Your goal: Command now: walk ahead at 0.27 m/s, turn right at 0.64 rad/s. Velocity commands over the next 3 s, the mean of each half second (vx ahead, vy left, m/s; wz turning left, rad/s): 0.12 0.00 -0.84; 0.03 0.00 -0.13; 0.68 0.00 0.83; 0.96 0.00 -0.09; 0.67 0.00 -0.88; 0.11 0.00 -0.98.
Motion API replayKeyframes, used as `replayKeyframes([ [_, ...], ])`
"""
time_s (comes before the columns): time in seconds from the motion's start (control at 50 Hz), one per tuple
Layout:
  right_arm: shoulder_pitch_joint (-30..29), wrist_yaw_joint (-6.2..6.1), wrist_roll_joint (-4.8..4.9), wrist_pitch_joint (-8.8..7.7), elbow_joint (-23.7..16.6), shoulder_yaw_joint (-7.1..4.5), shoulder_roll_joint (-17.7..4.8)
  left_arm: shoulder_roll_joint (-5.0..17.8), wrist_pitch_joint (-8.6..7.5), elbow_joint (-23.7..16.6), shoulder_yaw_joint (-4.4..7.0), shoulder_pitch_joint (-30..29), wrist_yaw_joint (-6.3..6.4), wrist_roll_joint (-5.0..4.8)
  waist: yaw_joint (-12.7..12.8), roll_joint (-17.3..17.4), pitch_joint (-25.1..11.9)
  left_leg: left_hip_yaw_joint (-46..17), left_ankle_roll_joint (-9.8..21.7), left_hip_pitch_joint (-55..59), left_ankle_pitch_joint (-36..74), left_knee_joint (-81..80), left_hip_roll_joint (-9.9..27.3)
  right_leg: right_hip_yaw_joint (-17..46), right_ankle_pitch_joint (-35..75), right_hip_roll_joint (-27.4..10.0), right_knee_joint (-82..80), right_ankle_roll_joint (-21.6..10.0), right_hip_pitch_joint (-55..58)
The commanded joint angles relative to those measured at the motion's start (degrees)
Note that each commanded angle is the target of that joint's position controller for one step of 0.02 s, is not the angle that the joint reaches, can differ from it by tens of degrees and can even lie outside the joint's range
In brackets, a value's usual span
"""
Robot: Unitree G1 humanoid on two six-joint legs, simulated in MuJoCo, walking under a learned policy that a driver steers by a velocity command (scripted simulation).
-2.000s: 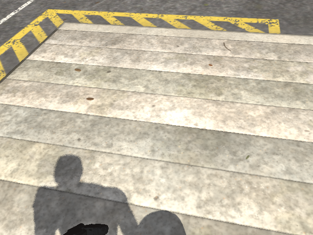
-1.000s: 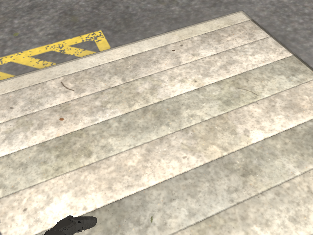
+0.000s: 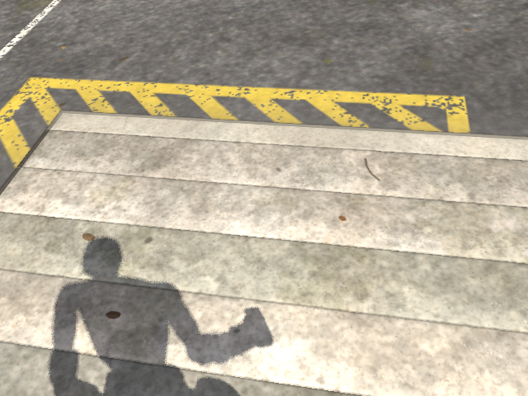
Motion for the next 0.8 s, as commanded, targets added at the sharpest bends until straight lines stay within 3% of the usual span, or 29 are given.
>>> replayKeyframes([
  [0.02,-14.3,0.45,-1.57,-2.51,-8.5,-1.53,-3.6,9.2,0.25,-6.4,2.65,-5.1,1.31,-0.71,-2.0,-8.5,6.1,-0.8,-2.0,-18.8,4.5,-2.9,1.5,20.7,25.3,-12.2,-14.0,-11.0,9.5],
  [0.06,-15.1,0.83,-1.52,-1.41,-7.8,-0.96,-1.2,9.6,1.94,-6.6,3.08,-4.9,1.86,-0.86,-1.8,-9.7,4.0,1.8,-3.3,-12.7,7.9,-10.0,-1.3,16.4,31.3,-8.7,-11.2,-8.8,5.8],
  [0.1,-16.2,0.95,-1.12,-0.27,-7.6,-1.07,-0.8,11.4,3.33,-7.0,3.82,-4.6,2.05,-1.24,-1.8,-10.8,2.5,2.4,-3.7,-5.6,10.9,-17.8,-4.0,15.8,32.9,-6.6,-8.9,-7.0,1.3],
  [0.14,-14.2,0.8,-0.71,0.6,-6.8,-2.08,-2.9,13.5,4.36,-8.1,4.63,-6.3,2.14,-1.64,-2.8,-13.0,-0.2,1.6,-4.2,3.0,14.2,-25.0,-5.2,18.2,32.4,-5.9,-7.4,-4.9,-1.4],
  [0.16,-12.8,0.72,-0.44,0.73,-6.2,-2.86,-5.1,14.5,4.51,-8.9,4.94,-7.8,2.43,-2.16,-3.6,-13.7,-0.8,-0.2,-4.3,6.2,16.0,-28.9,-4.6,20.6,31.8,-6.7,-6.3,-3.7,-1.5],
  [0.2,-7.9,0.09,-0.59,0.66,-5.0,-4.1,-8.0,13.8,4.08,-10.3,4.71,-11.4,2.51,-2.67,-6.6,-13.3,-3.2,-0.8,-2.5,15.5,24.2,-38.6,-2.6,21.4,33.8,-4.6,-0.2,-0.7,-1.4],
  [0.22,-3.0,-0.6,-1.46,0.57,-4.2,-4.78,-10.2,10.9,3.68,-10.8,3.88,-11.2,2.23,-2.1,-7.9,-10.6,-8.3,-3.5,0.3,26.6,28.3,-39.6,3.3,19.0,29.0,-1.8,8.9,1.4,-4.4],
  [0.24,0.9,-1.39,-2.54,1.02,-4.7,-4.77,-12.9,4.3,3.66,-11.2,1.9,-6.6,1.88,0.2,-6.1,2.6,-16.1,-17.1,5.5,41.8,41.6,-35.5,18.5,12.4,-6.1,3.4,23.3,3.5,-13.9],
  [0.26,-0.4,-1.28,-4.54,1.47,-4.7,-4.25,-12.0,6.4,3.6,-12.0,2.05,1.5,1.97,-0.38,-1.2,19.5,-18.0,-39.2,14.3,43.2,40.6,-41.2,30.3,8.1,-21.3,4.5,36.6,5.1,-25.5],
  [0.28,-3.7,-1.62,-3.95,1.68,-5.7,-3.79,-8.7,11.5,4.18,-9.8,3.61,2.4,1.96,-0.98,-0.3,15.5,-12.1,-37.2,15.9,35.9,35.2,-41.6,29.6,5.8,-15.5,-1.3,44.8,7.4,-27.6],
  [0.3,-5.6,-2.23,-2.95,2.13,-6.2,-2.87,-5.0,14.5,4.9,-9.7,4.51,-2.9,1.81,-1.01,-2.1,8.5,-6.6,-24.8,13.8,30.0,32.4,-41.1,25.2,2.9,-10.2,-3.2,47.0,8.7,-28.4],
  [0.32,-6.5,-2.65,-2.64,2.71,-5.9,-2.63,-4.8,15.2,5.39,-9.9,4.95,-6.3,1.75,-0.61,-2.4,3.4,-4.0,-16.8,11.7,25.0,30.2,-41.5,21.3,1.6,-6.7,-4.8,47.7,9.3,-27.9],
  [0.34,-7.4,-2.97,-2.58,3.02,-5.0,-2.68,-5.5,14.7,5.65,-10.7,5.07,-8.2,1.77,-0.57,-2.0,3.3,-2.4,-12.1,11.1,21.3,29.7,-42.2,19.1,0.4,-4.1,-6.2,47.9,9.4,-27.6],
  [0.36,-7.3,-3.32,-2.87,3.16,-3.8,-2.68,-6.0,12.9,5.8,-11.0,4.54,-9.5,1.4,-0.86,-2.3,3.6,-1.2,-7.8,10.9,18.4,32.2,-43.0,17.6,-1.2,-2.0,-6.8,48.0,9.5,-26.6],
  [0.4,-5.6,-3.77,-3.34,3.16,-1.8,-2.86,-6.5,9.6,5.67,-12.2,3.25,-12.4,0.9,-1.2,-3.3,4.3,-0.9,-3.5,11.9,19.2,34.7,-44.2,17.7,-2.9,-0.5,-7.7,43.5,9.7,-27.8],
  [0.42,-4.8,-3.81,-3.38,3.19,-1.0,-3.02,-7.0,9.1,5.65,-13.0,2.9,-14.3,0.74,-1.11,-3.8,4.3,-1.1,-2.9,12.7,20.3,35.6,-44.5,18.8,-2.9,-0.4,-8.3,41.1,9.7,-28.5],
  [0.46,-4.9,-3.54,-3.2,3.3,-0.1,-3.63,-8.7,9.5,5.76,-13.7,2.67,-16.6,0.15,-0.87,-4.1,3.5,-1.6,-0.9,13.6,21.0,35.7,-44.9,20.6,-2.9,1.1,-9.8,35.7,9.5,-27.7],
  [0.52,-7.7,-2.97,-2.68,3.44,0.5,-4.38,-11.2,9.9,6.13,-13.6,2.58,-17.4,-1.08,-0.9,-3.1,4.0,-1.7,4.5,12.4,16.9,33.0,-44.8,21.1,-4.7,5.4,-10.5,26.6,7.8,-20.5],
  [0.6,-5.3,-1.6,-0.71,3.61,2.3,-4.91,-13.2,10.5,6.81,-14.5,2.75,-19.6,-1.58,-0.76,-3.9,4.2,-1.6,5.9,10.6,17.0,30.1,-41.9,21.9,-7.4,3.6,-7.5,14.1,4.6,-12.9],
  [0.64,-4.5,-1.08,0.74,3.99,3.1,-4.54,-12.2,10.5,7.03,-13.7,3.31,-16.9,-1.66,-0.39,-2.3,2.9,-2.4,8.0,7.2,16.9,26.8,-35.6,20.3,-9.2,8.3,-4.4,1.7,2.1,-5.4],
  [0.66,-0.8,-0.74,0.23,4.12,4.6,-3.72,-9.6,12.9,6.91,-12.7,4.25,-13.7,-1.1,-0.14,-1.9,-1.2,-3.4,10.8,3.8,12.3,22.9,-29.0,17.4,-7.0,15.0,-3.8,-3.7,0.1,3.2],
  [0.68,-0.2,-0.29,-2.68,4.26,3.2,-2.17,-5.8,19.0,6.42,-13.7,5.65,-10.8,-0.03,0.11,-2.2,-16.7,-4.9,15.6,-1.6,-1.5,0.0,-11.1,11.0,11.8,37.8,-18.1,-6.4,-4.5,14.1],
  [0.7,-1.4,-0.75,-2.95,4.4,1.6,-2.04,-6.7,20.2,5.44,-15.2,4.86,-14.2,0.22,1.78,-2.1,-22.5,-6.9,9.5,-4.6,-11.7,-13.2,1.9,5.7,22.4,42.3,-29.1,-7.9,-16.3,11.5],
  [0.72,-3.8,-1.1,-1.52,4.92,2.4,-2.84,-9.7,14.4,4.36,-14.8,3.17,-13.5,-0.21,2.27,0.8,-14.9,-8.4,3.8,-4.7,-9.3,-10.6,6.5,7.7,17.1,40.4,-26.0,-8.4,-16.2,8.3],
  [0.74,-2.2,-1.04,-0.51,5.49,3.6,-2.46,-8.3,10.3,3.45,-13.2,1.57,-15.9,-0.48,2.53,-1.8,-13.5,-6.8,2.1,-4.4,-7.5,-7.5,4.7,8.7,10.5,36.6,-21.9,-7.8,-12.5,6.0],
  [0.76,0.2,-1.23,-0.77,5.95,5.5,-2.16,-7.1,8.9,3.07,-12.5,1.21,-18.5,-0.56,2.06,-3.5,-11.2,-6.4,1.4,-4.8,-5.7,-4.2,2.1,9.4,6.4,31.9,-18.9,-7.6,-9.3,5.0],
  [0.78,1.5,-1.31,-1.2,6.42,6.5,-2.26,-7.3,8.2,2.76,-11.9,0.95,-20.3,-0.44,1.89,-4.2,-11.7,-5.4,1.4,-5.5,-2.6,-0.5,1.7,8.7,2.9,34.0,-18.1,-7.6,-8.4,1.8],
  [0.8,3.0,-1.23,-0.95,6.73,7.3,-2.43,-7.6,8.0,2.43,-11.4,0.75,-21.1,-0.16,2.45,-5.0,-11.7,-4.9,1.2,-6.0,1.1,1.8,2.1,7.6,-0.1,36.7,-17.4,-7.9,-8.2,-1.1],
])
Next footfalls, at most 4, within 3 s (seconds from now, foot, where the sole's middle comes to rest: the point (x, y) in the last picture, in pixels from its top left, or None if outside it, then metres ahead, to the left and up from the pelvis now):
0.22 left None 0.25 0.09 -0.77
0.66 right None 0.14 -0.17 -0.77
1.28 left None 0.30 0.08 -0.77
1.70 right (345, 317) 0.79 -0.09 -0.77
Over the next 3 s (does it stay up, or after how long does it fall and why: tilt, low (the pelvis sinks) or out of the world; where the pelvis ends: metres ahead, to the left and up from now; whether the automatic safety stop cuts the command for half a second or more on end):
stays up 1.39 -0.06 -0.01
